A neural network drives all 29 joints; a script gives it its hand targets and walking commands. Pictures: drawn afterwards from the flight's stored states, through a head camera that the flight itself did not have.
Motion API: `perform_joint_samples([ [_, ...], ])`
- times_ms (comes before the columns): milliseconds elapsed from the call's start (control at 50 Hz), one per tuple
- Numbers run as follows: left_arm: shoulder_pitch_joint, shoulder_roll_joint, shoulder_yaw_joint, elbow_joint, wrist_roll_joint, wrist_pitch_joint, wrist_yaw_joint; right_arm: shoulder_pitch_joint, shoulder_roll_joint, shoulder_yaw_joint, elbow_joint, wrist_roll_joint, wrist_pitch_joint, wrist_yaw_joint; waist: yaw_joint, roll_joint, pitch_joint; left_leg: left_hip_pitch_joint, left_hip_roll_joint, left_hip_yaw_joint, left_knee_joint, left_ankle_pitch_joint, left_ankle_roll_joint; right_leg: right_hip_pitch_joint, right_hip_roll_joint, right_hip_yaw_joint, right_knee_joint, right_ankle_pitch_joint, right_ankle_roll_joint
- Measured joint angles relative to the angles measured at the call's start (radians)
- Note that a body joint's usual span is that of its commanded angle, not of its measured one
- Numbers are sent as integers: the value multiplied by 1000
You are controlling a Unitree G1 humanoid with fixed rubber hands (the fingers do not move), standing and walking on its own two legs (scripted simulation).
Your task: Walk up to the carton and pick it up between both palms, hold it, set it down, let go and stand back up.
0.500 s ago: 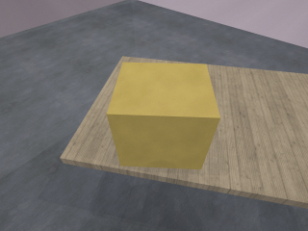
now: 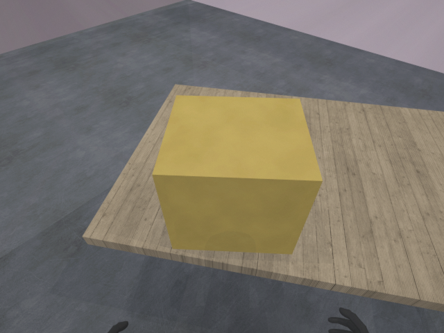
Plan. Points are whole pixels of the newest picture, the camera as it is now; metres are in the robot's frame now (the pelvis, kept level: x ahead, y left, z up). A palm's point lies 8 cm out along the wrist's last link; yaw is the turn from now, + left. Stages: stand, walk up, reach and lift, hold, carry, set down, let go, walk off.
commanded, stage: reach and lift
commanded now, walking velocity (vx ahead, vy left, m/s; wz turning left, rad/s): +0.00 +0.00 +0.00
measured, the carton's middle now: (234, 175) +0.44 -0.03 +0.05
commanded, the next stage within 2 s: none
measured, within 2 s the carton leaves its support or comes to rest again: neither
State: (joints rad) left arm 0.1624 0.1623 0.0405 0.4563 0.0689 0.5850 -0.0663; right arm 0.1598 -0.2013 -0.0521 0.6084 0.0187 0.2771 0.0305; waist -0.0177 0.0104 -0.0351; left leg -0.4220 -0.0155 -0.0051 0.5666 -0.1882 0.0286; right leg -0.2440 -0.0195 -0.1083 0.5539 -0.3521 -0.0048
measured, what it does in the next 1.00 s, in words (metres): stands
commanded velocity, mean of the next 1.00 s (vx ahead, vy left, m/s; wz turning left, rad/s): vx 0.00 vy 0.00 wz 0.00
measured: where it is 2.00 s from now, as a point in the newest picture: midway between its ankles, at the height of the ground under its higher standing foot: outside the picture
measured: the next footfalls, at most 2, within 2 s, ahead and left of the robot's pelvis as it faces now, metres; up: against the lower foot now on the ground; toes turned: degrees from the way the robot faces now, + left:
none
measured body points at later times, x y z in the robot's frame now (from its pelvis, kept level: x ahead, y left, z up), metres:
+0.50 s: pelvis +0.00 +0.00 +0.00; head -0.01 +0.00 +0.45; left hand +0.16 +0.23 -0.08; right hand +0.16 -0.23 -0.07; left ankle +0.06 +0.10 -0.73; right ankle -0.04 -0.11 -0.73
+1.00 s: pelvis +0.00 -0.01 +0.02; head -0.02 +0.00 +0.46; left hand +0.18 +0.23 -0.03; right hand +0.16 -0.22 -0.02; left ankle +0.06 +0.10 -0.73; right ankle -0.04 -0.11 -0.73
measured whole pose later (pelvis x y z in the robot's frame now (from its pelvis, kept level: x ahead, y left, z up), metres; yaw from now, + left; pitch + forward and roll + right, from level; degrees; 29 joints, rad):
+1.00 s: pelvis +0.00 -0.01 +0.02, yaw -5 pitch -4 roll +1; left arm 0.33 0.29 -0.02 0.26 -0.19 0.11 0.02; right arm 0.38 -0.11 -0.02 0.25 0.10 0.02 -0.01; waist 0.05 -0.03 0.02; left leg -0.15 0.01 0.08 0.33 -0.11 0.01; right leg -0.04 0.00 -0.01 0.38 -0.27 -0.02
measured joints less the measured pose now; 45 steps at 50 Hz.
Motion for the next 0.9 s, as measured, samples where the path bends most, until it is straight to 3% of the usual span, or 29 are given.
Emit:
perform_joint_samples([
  [180, 50, 76, -54, -26, -140, -120, 78, 95, 81, -42, -107, -52, -52, 5, 25, -4, 45, -1, -3, -8, 7, -3, -2, 4, -1, -7, 5, -6, -2],
  [500, 133, 66, -79, -136, -155, -221, 79, 170, 68, -26, -238, -17, -122, -8, 12, -4, -71, -20, -10, -15, 22, -12, -1, -12, -7, -12, 21, -20, 1],
  [640, 126, 68, -50, -137, -182, -265, 109, 97, 59, 22, -150, 29, -219, 3, 48, -47, 77, 170, 27, 53, -100, 31, -16, 133, 22, 62, -73, 40, -11],
  [740, 113, 81, -46, -155, -187, -351, 110, 114, 57, 39, -170, 60, -280, -11, 67, -52, 96, 237, 34, 68, -177, 67, -22, 188, 31, 79, -140, 78, -16],
  [900, 137, 118, -51, -165, -231, -421, 90, 185, 84, 46, -278, 81, -254, -39, 68, -49, 81, 286, 26, 79, -237, 88, -21, 219, 24, 91, -173, 88, -15],
])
